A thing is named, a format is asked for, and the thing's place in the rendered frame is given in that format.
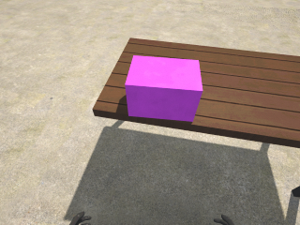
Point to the table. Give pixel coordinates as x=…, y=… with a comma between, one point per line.
x=247, y=95

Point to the right robot hand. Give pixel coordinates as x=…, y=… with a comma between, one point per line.
x=224, y=221

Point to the carton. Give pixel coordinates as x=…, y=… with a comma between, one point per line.
x=163, y=88

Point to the left robot hand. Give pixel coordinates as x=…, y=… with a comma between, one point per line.
x=79, y=219

